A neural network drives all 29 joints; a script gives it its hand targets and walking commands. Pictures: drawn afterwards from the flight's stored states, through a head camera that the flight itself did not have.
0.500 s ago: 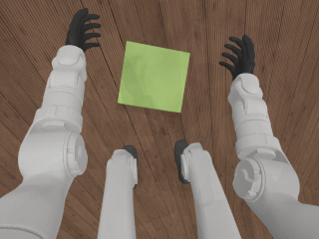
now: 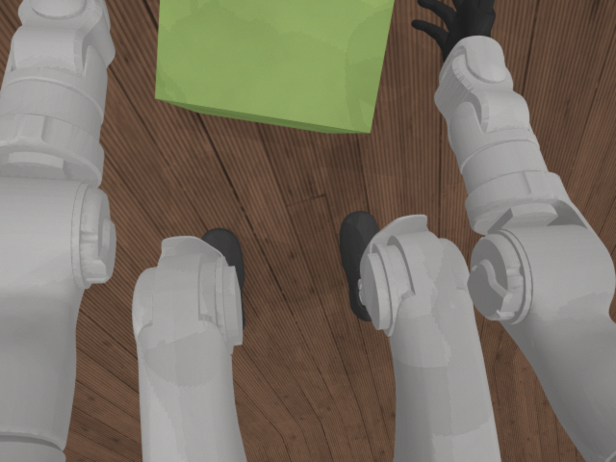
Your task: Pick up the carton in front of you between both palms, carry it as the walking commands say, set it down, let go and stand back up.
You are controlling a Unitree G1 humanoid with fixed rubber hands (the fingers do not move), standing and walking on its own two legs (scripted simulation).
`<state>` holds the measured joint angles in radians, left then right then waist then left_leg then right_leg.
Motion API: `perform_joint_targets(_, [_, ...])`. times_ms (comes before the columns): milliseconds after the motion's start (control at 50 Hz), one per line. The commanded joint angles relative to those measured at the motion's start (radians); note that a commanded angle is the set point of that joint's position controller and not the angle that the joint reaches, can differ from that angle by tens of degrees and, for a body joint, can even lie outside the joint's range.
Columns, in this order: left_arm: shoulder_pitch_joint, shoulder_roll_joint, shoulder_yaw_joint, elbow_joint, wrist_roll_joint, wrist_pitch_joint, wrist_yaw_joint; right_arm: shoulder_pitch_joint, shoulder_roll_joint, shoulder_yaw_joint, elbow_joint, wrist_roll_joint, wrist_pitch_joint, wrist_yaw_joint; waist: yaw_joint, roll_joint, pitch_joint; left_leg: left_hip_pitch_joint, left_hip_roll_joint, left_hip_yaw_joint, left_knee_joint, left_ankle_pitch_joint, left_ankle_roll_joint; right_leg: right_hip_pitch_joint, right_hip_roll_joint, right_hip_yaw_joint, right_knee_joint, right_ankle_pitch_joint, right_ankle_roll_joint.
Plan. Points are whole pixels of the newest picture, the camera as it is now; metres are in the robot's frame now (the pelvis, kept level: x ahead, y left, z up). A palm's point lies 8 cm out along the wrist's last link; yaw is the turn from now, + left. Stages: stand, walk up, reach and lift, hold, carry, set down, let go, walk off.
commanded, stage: reach and lift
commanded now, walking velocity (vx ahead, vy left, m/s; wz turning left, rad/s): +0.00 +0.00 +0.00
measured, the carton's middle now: (275, 37) +0.53 +0.02 -0.28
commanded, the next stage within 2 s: none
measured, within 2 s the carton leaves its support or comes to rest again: leaves its support in 0.94 s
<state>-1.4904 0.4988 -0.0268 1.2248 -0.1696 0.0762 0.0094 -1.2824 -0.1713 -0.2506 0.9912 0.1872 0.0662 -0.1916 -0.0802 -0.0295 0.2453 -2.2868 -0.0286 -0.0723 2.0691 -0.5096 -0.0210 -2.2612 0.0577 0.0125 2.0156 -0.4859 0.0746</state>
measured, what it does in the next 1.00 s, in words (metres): stands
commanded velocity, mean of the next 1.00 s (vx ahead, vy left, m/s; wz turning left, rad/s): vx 0.00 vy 0.00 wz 0.00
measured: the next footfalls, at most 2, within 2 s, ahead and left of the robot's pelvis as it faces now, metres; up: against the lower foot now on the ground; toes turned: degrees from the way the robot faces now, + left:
none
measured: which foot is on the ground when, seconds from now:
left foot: down 0.00-1.00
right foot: down 0.00-1.00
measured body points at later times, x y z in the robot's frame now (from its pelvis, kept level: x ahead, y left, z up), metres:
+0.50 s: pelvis +0.01 +0.01 -0.02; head +0.37 +0.04 +0.23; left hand +0.57 +0.19 -0.21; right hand +0.52 -0.16 -0.20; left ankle +0.12 +0.12 -0.37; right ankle +0.13 -0.13 -0.37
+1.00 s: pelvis +0.01 +0.01 -0.03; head +0.36 +0.06 +0.25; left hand +0.56 +0.16 -0.20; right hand +0.54 -0.14 -0.18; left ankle +0.12 +0.13 -0.37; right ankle +0.14 -0.13 -0.37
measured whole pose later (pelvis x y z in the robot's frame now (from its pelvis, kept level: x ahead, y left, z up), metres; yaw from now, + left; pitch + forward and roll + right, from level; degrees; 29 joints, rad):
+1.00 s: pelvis +0.01 +0.01 -0.03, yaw +0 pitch +39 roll -4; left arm -1.42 0.33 -0.05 1.16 -0.09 0.15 0.10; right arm -1.26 -0.09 -0.38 0.93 0.12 0.11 -0.21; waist -0.06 -0.07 0.22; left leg -2.31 -0.04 -0.05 2.21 -0.57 -0.01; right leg -2.29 0.11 0.06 2.16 -0.55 0.12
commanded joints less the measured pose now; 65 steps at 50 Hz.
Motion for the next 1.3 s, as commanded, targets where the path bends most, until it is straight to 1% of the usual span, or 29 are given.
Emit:
perform_joint_targets(0, [-0.296,0.119,-0.008,-0.045,-0.016,-0.038,0.006,-0.231,-0.125,-0.001,-0.035,0.004,-0.040,0.003,-0.010,0.127,-1.090,0.583,0.044,0.046,-0.142,0.106,0.012,0.551,-0.024,-0.101,-0.089,0.158,0.011])
perform_joint_targets(60, [-0.321,0.128,-0.030,-0.063,-0.038,-0.059,0.017,-0.251,-0.128,0.026,-0.033,0.034,-0.063,0.001,-0.003,0.130,-1.145,0.621,0.044,0.049,-0.098,0.182,0.008,0.582,-0.021,-0.100,-0.048,0.232,0.010])
perform_joint_targets(120, [-0.325,0.117,-0.047,-0.102,-0.040,-0.075,0.026,-0.226,-0.080,0.071,0.003,0.098,-0.076,0.011,0.024,0.159,-1.149,0.650,0.040,0.052,-0.073,0.252,0.012,0.545,-0.010,-0.093,-0.017,0.285,0.010])
perform_joint_targets(160, [-0.301,0.103,-0.046,-0.120,-0.030,-0.079,0.026,-0.185,-0.063,0.079,0.020,0.108,-0.081,0.015,0.029,0.164,-1.142,0.666,0.038,0.051,-0.058,0.296,0.009,0.533,0.001,-0.093,-0.007,0.317,0.013])
perform_joint_targets(240, [-0.243,0.075,-0.053,-0.146,-0.028,-0.081,0.034,-0.138,-0.060,0.081,-0.003,0.115,-0.092,0.006,0.030,0.185,-1.200,0.731,0.034,0.051,-0.047,0.354,0.002,0.526,0.013,-0.101,0.002,0.349,0.015])
perform_joint_targets(280, [-0.224,0.063,-0.052,-0.133,-0.027,-0.077,0.039,-0.128,-0.067,0.079,0.003,0.112,-0.091,0.003,0.029,0.185,-1.168,0.723,0.032,0.045,-0.057,0.331,0.002,0.491,0.013,-0.103,-0.002,0.315,0.014])
perform_joint_targets(340, [-0.222,0.044,-0.046,-0.102,-0.022,-0.071,0.039,-0.138,-0.072,0.064,0.014,0.089,-0.091,0.003,0.018,0.167,-1.080,0.659,0.033,0.034,-0.076,0.260,0.008,0.447,0.008,-0.102,-0.012,0.254,0.014])
perform_joint_targets(440, [-0.241,0.025,-0.053,-0.055,-0.024,-0.070,0.035,-0.181,-0.071,0.054,0.025,0.066,-0.094,0.003,0.007,0.141,-1.026,0.598,0.033,0.029,-0.093,0.197,0.016,0.444,0.002,-0.101,-0.022,0.212,0.013])
perform_joint_targets(500, [-0.267,-0.013,-0.081,-0.045,-0.034,-0.072,0.033,-0.212,-0.036,0.068,0.024,0.069,-0.098,0.005,0.008,0.135,-1.021,0.588,0.030,0.030,-0.104,0.177,0.021,0.462,0.006,-0.102,-0.027,0.203,0.012])
perform_joint_targets(580, [-0.302,-0.090,-0.109,-0.039,-0.032,-0.080,0.034,-0.253,0.051,0.086,0.033,0.068,-0.103,0.007,0.021,0.131,-1.021,0.583,0.018,0.030,-0.119,0.163,0.027,0.490,0.023,-0.100,-0.033,0.200,0.011])
perform_joint_targets(600, [-0.310,-0.130,-0.119,-0.044,-0.029,-0.083,0.032,-0.261,0.083,0.085,0.038,0.060,-0.104,0.008,0.021,0.131,-1.024,0.582,0.014,0.031,-0.121,0.161,0.028,0.499,0.030,-0.100,-0.035,0.201,0.010])
perform_joint_targets(640, [-0.340,-0.213,-0.124,-0.044,-0.019,-0.084,0.022,-0.279,0.144,0.066,0.060,0.029,-0.105,0.012,0.006,0.135,-1.018,0.574,0.004,0.032,-0.120,0.158,0.027,0.505,0.041,-0.102,-0.037,0.203,0.008])
perform_joint_targets(660, [-0.391,-0.346,-0.162,-0.075,-0.032,-0.080,-0.001,-0.330,0.261,0.096,0.044,0.025,-0.102,0.034,0.004,0.138,-1.026,0.574,-0.004,0.030,-0.118,0.164,0.031,0.493,0.050,-0.103,-0.033,0.209,0.004])
perform_joint_targets(680, [-0.440,-0.468,-0.187,-0.068,-0.028,-0.072,-0.026,-0.400,0.374,0.112,0.039,0.018,-0.096,0.061,0.004,0.141,-1.027,0.574,-0.010,0.029,-0.114,0.169,0.031,0.475,0.060,-0.107,-0.026,0.212,-0.002])
perform_joint_targets(700, [-0.478,-0.597,-0.200,-0.071,-0.018,-0.063,-0.054,-0.462,0.492,0.124,0.026,0.003,-0.086,0.092,0.013,0.146,-1.031,0.571,-0.019,0.033,-0.108,0.173,0.031,0.465,0.067,-0.109,-0.017,0.211,-0.007])
perform_joint_targets(720, [-0.480,-0.697,-0.189,-0.066,0.005,-0.052,-0.078,-0.508,0.569,0.121,0.004,-0.019,-0.071,0.121,0.019,0.152,-1.026,0.566,-0.027,0.042,-0.102,0.172,0.030,0.459,0.074,-0.114,-0.010,0.202,-0.009])
perform_joint_targets(760, [-0.476,-0.849,-0.155,-0.095,0.044,-0.034,-0.121,-0.566,0.698,0.116,-0.023,-0.062,-0.039,0.174,0.032,0.135,-1.002,0.534,-0.048,0.061,-0.093,0.167,0.032,0.455,0.089,-0.121,0.003,0.185,-0.010])
perform_joint_targets(820, [-0.457,-0.979,-0.119,-0.138,0.069,-0.012,-0.163,-0.595,0.824,0.116,-0.076,-0.088,-0.004,0.223,0.041,0.103,-1.020,0.508,-0.063,0.075,-0.076,0.198,0.046,0.448,0.108,-0.132,0.017,0.203,-0.013])
perform_joint_targets(860, [-0.455,-1.041,-0.119,-0.190,0.062,-0.006,-0.174,-0.596,0.897,0.133,-0.117,-0.077,0.012,0.240,0.046,0.100,-1.088,0.539,-0.068,0.086,-0.063,0.261,0.046,0.465,0.114,-0.133,0.030,0.257,-0.015])
perform_joint_targets(900, [-0.454,-1.100,-0.148,-0.262,0.041,-0.004,-0.172,-0.585,0.961,0.170,-0.160,-0.054,0.025,0.246,0.051,0.107,-1.191,0.611,-0.073,0.095,-0.056,0.339,0.039,0.502,0.119,-0.134,0.040,0.322,-0.016])
perform_joint_targets(960, [-0.460,-1.185,-0.215,-0.410,0.006,0.010,-0.153,-0.571,1.044,0.256,-0.258,-0.009,0.050,0.248,0.056,0.131,-1.411,0.779,-0.084,0.106,-0.063,0.449,0.022,0.560,0.125,-0.145,0.034,0.397,-0.010])
perform_joint_targets(1020, [-0.456,-1.251,-0.266,-0.555,-0.002,0.043,-0.131,-0.591,1.086,0.351,-0.388,0.009,0.084,0.245,0.060,0.157,-1.626,0.942,-0.100,0.118,-0.082,0.509,0.006,0.601,0.132,-0.157,0.000,0.404,-0.005])
perform_joint_targets(1080, [-0.425,-1.319,-0.304,-0.651,-0.002,0.089,-0.120,-0.614,1.098,0.425,-0.524,0.004,0.117,0.243,0.054,0.174,-1.731,1.007,-0.118,0.136,-0.121,0.464,-0.001,0.647,0.141,-0.163,-0.038,0.356,-0.008])
perform_joint_targets(1100, [-0.403,-1.338,-0.302,-0.659,0.009,0.105,-0.120,-0.604,1.102,0.433,-0.545,-0.006,0.131,0.239,0.053,0.180,-1.716,0.989,-0.124,0.147,-0.143,0.421,-0.003,0.665,0.142,-0.160,-0.062,0.323,-0.010])
perform_joint_targets(1120, [-0.380,-1.354,-0.286,-0.649,0.021,0.122,-0.126,-0.591,1.108,0.434,-0.543,-0.022,0.146,0.241,0.046,0.172,-1.670,0.958,-0.127,0.150,-0.168,0.367,-0.003,0.667,0.141,-0.157,-0.087,0.283,-0.013])
perform_joint_targets(1160, [-0.332,-1.389,-0.244,-0.583,0.056,0.154,-0.141,-0.542,1.126,0.398,-0.485,-0.068,0.175,0.251,0.032,0.172,-1.518,0.858,-0.131,0.155,-0.225,0.230,-0.005,0.632,0.140,-0.150,-0.140,0.178,-0.023])
perform_joint_targets(1200, [-0.289,-1.416,-0.184,-0.487,0.098,0.178,-0.160,-0.495,1.139,0.333,-0.402,-0.124,0.199,0.264,0.015,0.167,-1.353,0.759,-0.131,0.149,-0.281,0.102,-0.004,0.583,0.137,-0.145,-0.190,0.083,-0.031])
perform_joint_targets(1240, [-0.265,-1.427,-0.120,-0.418,0.141,0.191,-0.176,-0.475,1.140,0.267,-0.344,-0.176,0.213,0.276,0.004,0.155,-1.268,0.708,-0.132,0.145,-0.323,0.037,0.000,0.562,0.134,-0.143,-0.235,0.034,-0.035])
perform_joint_targets(1280, [-0.249,-1.430,-0.058,-0.369,0.183,0.197,-0.187,-0.467,1.147,0.219,-0.310,-0.218,0.221,0.286,0.003,0.143,-1.243,0.695,-0.134,0.144,-0.356,0.024,0.006,0.570,0.132,-0.139,-0.276,0.023,-0.035])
